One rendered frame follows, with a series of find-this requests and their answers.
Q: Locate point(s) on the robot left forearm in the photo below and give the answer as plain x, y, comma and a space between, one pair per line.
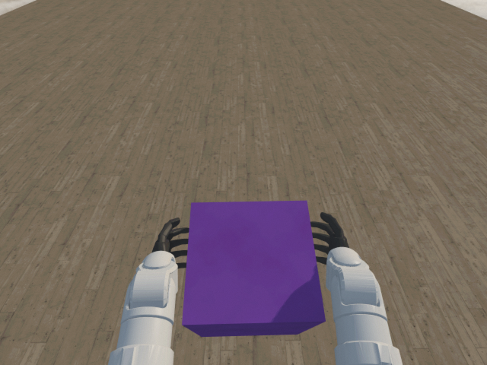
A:
148, 313

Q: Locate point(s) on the right robot hand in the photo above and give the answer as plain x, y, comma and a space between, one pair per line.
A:
335, 238

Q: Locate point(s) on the left robot hand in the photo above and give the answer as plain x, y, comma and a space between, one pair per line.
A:
164, 242

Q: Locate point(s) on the robot right forearm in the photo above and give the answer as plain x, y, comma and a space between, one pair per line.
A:
363, 335

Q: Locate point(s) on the carton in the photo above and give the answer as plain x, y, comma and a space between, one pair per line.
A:
251, 269

